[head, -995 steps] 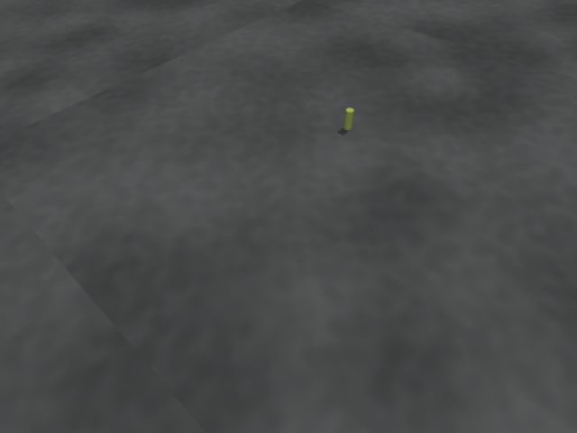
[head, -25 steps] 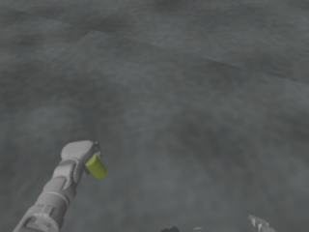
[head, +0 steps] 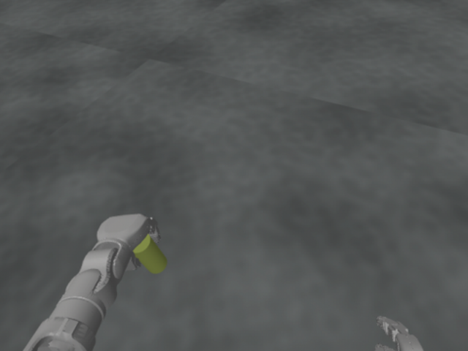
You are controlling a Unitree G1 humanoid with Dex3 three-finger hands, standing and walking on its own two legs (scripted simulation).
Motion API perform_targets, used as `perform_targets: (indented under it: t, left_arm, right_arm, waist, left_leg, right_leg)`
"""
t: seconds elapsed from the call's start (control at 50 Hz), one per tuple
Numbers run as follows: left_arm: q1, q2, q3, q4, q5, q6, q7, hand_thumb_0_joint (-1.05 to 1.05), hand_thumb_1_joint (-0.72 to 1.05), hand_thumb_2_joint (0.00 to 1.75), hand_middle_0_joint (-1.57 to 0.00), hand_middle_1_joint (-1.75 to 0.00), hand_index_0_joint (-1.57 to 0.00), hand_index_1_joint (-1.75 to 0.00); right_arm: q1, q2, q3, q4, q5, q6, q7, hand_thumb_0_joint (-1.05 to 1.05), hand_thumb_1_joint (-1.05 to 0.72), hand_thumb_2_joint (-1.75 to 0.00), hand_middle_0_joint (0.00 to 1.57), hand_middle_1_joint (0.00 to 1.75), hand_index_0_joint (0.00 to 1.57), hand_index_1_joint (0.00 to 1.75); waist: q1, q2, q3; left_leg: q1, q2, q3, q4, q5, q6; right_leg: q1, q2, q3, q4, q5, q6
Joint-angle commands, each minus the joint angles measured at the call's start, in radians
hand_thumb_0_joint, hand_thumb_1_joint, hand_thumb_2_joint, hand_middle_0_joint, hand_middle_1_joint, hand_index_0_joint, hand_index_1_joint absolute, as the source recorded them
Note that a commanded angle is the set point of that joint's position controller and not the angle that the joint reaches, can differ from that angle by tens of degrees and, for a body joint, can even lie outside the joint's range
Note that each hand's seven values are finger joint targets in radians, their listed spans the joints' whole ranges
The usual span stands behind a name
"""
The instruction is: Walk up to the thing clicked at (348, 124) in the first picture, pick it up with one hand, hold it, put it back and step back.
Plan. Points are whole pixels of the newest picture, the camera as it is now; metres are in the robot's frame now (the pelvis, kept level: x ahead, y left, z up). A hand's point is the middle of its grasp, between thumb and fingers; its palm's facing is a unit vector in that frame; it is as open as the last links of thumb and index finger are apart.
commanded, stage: hold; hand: left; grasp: from above
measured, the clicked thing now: (148, 253) +0.32 +0.21 -0.08
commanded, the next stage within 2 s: crouch in 1.20 s
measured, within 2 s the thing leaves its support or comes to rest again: neither
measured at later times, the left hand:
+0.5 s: hand (134, 258) +0.29 +0.21 -0.02, palm faces -0.45 -0.06 -0.89, open 7.3 cm
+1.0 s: hand (132, 256) +0.28 +0.21 -0.01, palm faces -0.45 -0.05 -0.89, open 7.3 cm
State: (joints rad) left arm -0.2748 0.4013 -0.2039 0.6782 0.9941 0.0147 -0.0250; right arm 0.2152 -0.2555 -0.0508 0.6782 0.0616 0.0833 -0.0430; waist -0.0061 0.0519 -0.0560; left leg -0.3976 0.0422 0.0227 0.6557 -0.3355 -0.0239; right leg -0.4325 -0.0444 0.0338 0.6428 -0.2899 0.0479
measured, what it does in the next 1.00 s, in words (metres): stands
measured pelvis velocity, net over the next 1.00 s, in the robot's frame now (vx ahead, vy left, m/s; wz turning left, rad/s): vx -0.01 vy -0.01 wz -0.01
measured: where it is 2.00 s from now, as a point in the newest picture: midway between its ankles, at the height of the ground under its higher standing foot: outside the picture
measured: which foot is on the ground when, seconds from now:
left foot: down 0.00-1.00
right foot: down 0.00-1.00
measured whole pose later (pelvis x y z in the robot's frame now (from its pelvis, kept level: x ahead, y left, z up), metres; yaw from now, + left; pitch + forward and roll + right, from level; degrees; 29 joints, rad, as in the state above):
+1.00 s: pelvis -0.01 -0.01 +0.01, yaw +0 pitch +0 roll +1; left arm -0.23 0.40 -0.22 0.58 0.98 0.02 -0.09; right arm 0.17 -0.25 -0.03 0.66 0.07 0.09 -0.06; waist 0.02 0.06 -0.01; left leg -0.24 0.04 0.03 0.50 -0.26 -0.03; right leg -0.30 -0.04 0.04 0.52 -0.23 0.04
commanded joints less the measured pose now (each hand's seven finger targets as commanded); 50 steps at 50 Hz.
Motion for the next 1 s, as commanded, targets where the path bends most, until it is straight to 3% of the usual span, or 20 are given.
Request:
perform_targets:
  t: [0.0, 0.02, 0.06, 0.14, 0.22, 0.24, 0.26, 0.32, 0.38, 0.5, 0.6, 0.66, 0.68, 0.74, 0.78, 0.84, 0.88, 0.9, 0.98]
  left_arm:
    - [-0.313, 0.213, 0.11, -0.205, -0.009, -0.004, 0.037, 0.0, 0.72, 0.48, -1.0, -0.58, -1.06, -0.52]
    - [-0.332, 0.204, 0.094, -0.218, -0.008, -0.004, 0.034, 0.0, 0.72, 0.47, -1.0, -0.59, -1.06, -0.53]
    - [-0.322, 0.225, 0.114, -0.219, -0.007, -0.003, 0.034, 0.0, 0.72, 0.48, -1.01, -0.58, -1.06, -0.53]
    - [-0.319, 0.208, 0.101, -0.228, -0.012, -0.003, 0.033, 0.0, 0.71, 0.48, -1.0, -0.59, -1.06, -0.53]
    - [-0.311, 0.206, 0.102, -0.246, -0.006, 0.0, 0.03, 0.0, 0.68, 0.47, -0.97, -0.6, -1.03, -0.54]
    - [-0.305, 0.219, 0.114, -0.24, -0.007, 0.005, 0.033, 0.0, 0.67, 0.47, -0.98, -0.58, -1.03, -0.53]
    - [-0.31, 0.215, 0.113, -0.252, -0.012, 0.003, 0.032, 0.0, 0.68, 0.48, -0.98, -0.59, -1.03, -0.54]
    - [-0.311, 0.207, 0.1, -0.252, -0.009, 0.005, 0.023, 0.0, 0.67, 0.48, -0.98, -0.59, -1.03, -0.54]
    - [-0.294, 0.219, 0.113, -0.265, -0.015, 0.0, 0.011, 0.0, 0.68, 0.46, -0.97, -0.6, -1.03, -0.54]
    - [-0.282, 0.208, 0.108, -0.275, -0.019, -0.003, 0.008, 0.0, 0.62, 0.44, -0.93, -0.6, -0.99, -0.54]
    - [-0.294, 0.212, 0.107, -0.311, -0.016, -0.002, -0.001, 0.0, 0.62, 0.46, -0.93, -0.62, -0.99, -0.56]
    - [-0.277, 0.232, 0.13, -0.31, -0.02, -0.005, -0.01, 0.0, 0.6, 0.46, -0.92, -0.61, -0.98, -0.55]
    - [-0.292, 0.212, 0.107, -0.315, -0.018, -0.003, -0.012, 0.0, 0.6, 0.46, -0.92, -0.62, -0.97, -0.56]
    - [-0.272, 0.214, 0.12, -0.307, -0.02, -0.003, -0.015, 0.0, 0.6, 0.45, -0.91, -0.62, -0.97, -0.56]
    - [-0.272, 0.192, 0.089, -0.323, -0.018, -0.005, -0.021, 0.0, 0.59, 0.46, -0.91, -0.61, -0.97, -0.55]
    - [-0.267, 0.207, 0.11, -0.31, -0.02, -0.003, -0.019, 0.0, 0.57, 0.48, -0.9, -0.61, -0.95, -0.56]
    - [-0.294, 0.206, 0.098, -0.298, -0.014, 0.001, -0.017, 0.0, 0.6, 0.49, -0.91, -0.64, -0.97, -0.58]
    - [-0.274, 0.216, 0.115, -0.298, -0.02, 0.0, -0.017, 0.0, 0.6, 0.48, -0.92, -0.62, -0.97, -0.56]
    - [-0.314, 0.207, 0.097, -0.308, -0.01, -0.003, -0.015, 0.0, 0.57, 0.49, -0.9, -0.62, -0.96, -0.57]
  right_arm:
    - [-0.062, -0.129, -0.038, -0.133, -0.003, -0.04, -0.008, 0.0, -0.9, -0.9, 0.2, 0.3, 0.2, 0.3]
    - [-0.067, -0.127, -0.037, -0.134, -0.003, -0.041, -0.008, 0.0, -0.9, -0.9, 0.2, 0.3, 0.2, 0.3]
    - [-0.07, -0.128, -0.036, -0.134, -0.003, -0.041, -0.01, 0.0, -0.9, -0.9, 0.2, 0.3, 0.2, 0.3]
    - [-0.087, -0.126, -0.031, -0.145, 0.001, -0.042, -0.01, 0.0, -0.91, -0.9, 0.2, 0.3, 0.2, 0.3]
    - [-0.092, -0.123, -0.031, -0.144, -0.001, -0.044, -0.01, 0.0, -0.91, -0.9, 0.2, 0.3, 0.2, 0.3]
    - [-0.104, -0.121, -0.029, -0.145, 0.0, -0.043, -0.012, 0.0, -0.91, -0.9, 0.2, 0.3, 0.2, 0.3]
    - [-0.098, -0.123, -0.029, -0.146, -0.001, -0.043, -0.011, 0.0, -0.91, -0.9, 0.2, 0.3, 0.2, 0.3]
    - [-0.109, -0.117, -0.026, -0.146, 0.0, -0.043, -0.014, 0.0, -0.91, -0.9, 0.2, 0.3, 0.2, 0.3]
    - [-0.114, -0.122, -0.026, -0.149, 0.001, -0.045, -0.017, 0.0, -0.91, -0.9, 0.2, 0.3, 0.2, 0.3]
    - [-0.132, -0.115, -0.02, -0.159, 0.005, -0.045, -0.02, 0.0, -0.91, -0.9, 0.2, 0.3, 0.2, 0.3]
    - [-0.137, -0.114, -0.02, -0.159, 0.003, -0.047, -0.022, 0.0, -0.91, -0.9, 0.2, 0.3, 0.2, 0.3]
    - [-0.139, -0.115, -0.02, -0.156, 0.004, -0.048, -0.024, 0.0, -0.91, -0.9, 0.2, 0.3, 0.2, 0.3]
    - [-0.142, -0.109, -0.016, -0.158, 0.004, -0.048, -0.024, 0.0, -0.91, -0.9, 0.2, 0.3, 0.2, 0.3]
    - [-0.14, -0.113, -0.02, -0.157, 0.004, -0.048, -0.026, 0.0, -0.91, -0.9, 0.2, 0.3, 0.2, 0.3]
    - [-0.139, -0.112, -0.021, -0.16, 0.005, -0.047, -0.024, 0.0, -0.91, -0.9, 0.2, 0.3, 0.2, 0.3]
    - [-0.139, -0.112, -0.019, -0.161, 0.005, -0.043, -0.025, 0.0, -0.91, -0.9, 0.2, 0.3, 0.2, 0.3]
    - [-0.141, -0.109, -0.015, -0.161, 0.006, -0.042, -0.025, 0.0, -0.91, -0.9, 0.2, 0.3, 0.2, 0.3]
    - [-0.148, -0.11, -0.014, -0.166, 0.007, -0.04, -0.024, 0.0, -0.91, -0.9, 0.2, 0.3, 0.2, 0.3]
    - [-0.142, -0.11, -0.016, -0.163, 0.006, -0.036, -0.024, 0.0, -0.91, -0.9, 0.2, 0.3, 0.2, 0.3]
  waist:
    - [0.005, -0.031, -0.256]
    - [0.001, -0.045, -0.259]
    - [0.008, -0.03, -0.253]
    - [0.01, -0.032, -0.222]
    - [0.008, -0.046, -0.24]
    - [0.021, -0.049, -0.224]
    - [0.008, -0.05, -0.231]
    - [0.007, -0.052, -0.221]
    - [0.019, -0.048, -0.222]
    - [0.021, -0.048, -0.189]
    - [0.017, -0.043, -0.206]
    - [0.029, -0.049, -0.212]
    - [0.022, -0.05, -0.207]
    - [0.027, -0.046, -0.201]
    - [0.023, -0.051, -0.209]
    - [0.024, -0.058, -0.194]
    - [0.021, -0.049, -0.181]
    - [0.031, -0.037, -0.173]
    - [0.024, -0.043, -0.2]
  left_leg:
    - [0.12, -0.053, 0.019, -0.099, 0.264, 0.025]
    - [0.123, -0.052, 0.016, -0.102, 0.266, 0.027]
    - [0.126, -0.054, 0.02, -0.107, 0.264, 0.027]
    - [0.128, -0.051, 0.017, -0.132, 0.222, 0.024]
    - [0.148, -0.057, 0.023, -0.133, 0.232, 0.03]
    - [0.144, -0.057, 0.024, -0.138, 0.231, 0.029]
    - [0.151, -0.058, 0.026, -0.138, 0.226, 0.032]
    - [0.162, -0.057, 0.027, -0.148, 0.222, 0.033]
    - [0.17, -0.058, 0.029, -0.159, 0.225, 0.033]
    - [0.178, -0.056, 0.026, -0.187, 0.188, 0.031]
    - [0.204, -0.056, 0.028, -0.19, 0.215, 0.03]
    - [0.211, -0.058, 0.03, -0.192, 0.23, 0.032]
    - [0.213, -0.057, 0.03, -0.194, 0.242, 0.031]
    - [0.22, -0.056, 0.032, -0.197, 0.251, 0.03]
    - [0.237, -0.054, 0.032, -0.202, 0.275, 0.031]
    - [0.236, -0.055, 0.033, -0.208, 0.27, 0.033]
    - [0.227, -0.056, 0.032, -0.213, 0.256, 0.033]
    - [0.228, -0.058, 0.036, -0.218, 0.242, 0.032]
    - [0.247, -0.052, 0.029, -0.221, 0.277, 0.031]
  right_leg:
    - [0.122, 0.071, -0.039, -0.087, 0.196, -0.043]
    - [0.122, 0.071, -0.04, -0.088, 0.199, -0.043]
    - [0.129, 0.069, -0.039, -0.096, 0.196, -0.041]
    - [0.12, 0.072, -0.041, -0.111, 0.147, -0.045]
    - [0.142, 0.065, -0.034, -0.122, 0.164, -0.04]
    - [0.145, 0.063, -0.036, -0.132, 0.159, -0.039]
    - [0.142, 0.063, -0.031, -0.134, 0.163, -0.037]
    - [0.14, 0.061, -0.032, -0.143, 0.157, -0.036]
    - [0.158, 0.061, -0.033, -0.15, 0.157, -0.037]
    - [0.159, 0.063, -0.036, -0.172, 0.111, -0.041]
    - [0.167, 0.062, -0.033, -0.176, 0.139, -0.039]
    - [0.188, 0.061, -0.034, -0.183, 0.151, -0.037]
    - [0.185, 0.062, -0.035, -0.183, 0.163, -0.037]
    - [0.191, 0.064, -0.037, -0.186, 0.173, -0.039]
    - [0.198, 0.063, -0.037, -0.183, 0.199, -0.041]
    - [0.198, 0.062, -0.039, -0.194, 0.193, -0.04]
    - [0.187, 0.062, -0.04, -0.201, 0.18, -0.041]
    - [0.194, 0.059, -0.037, -0.207, 0.164, -0.04]
    - [0.205, 0.064, -0.04, -0.199, 0.195, -0.044]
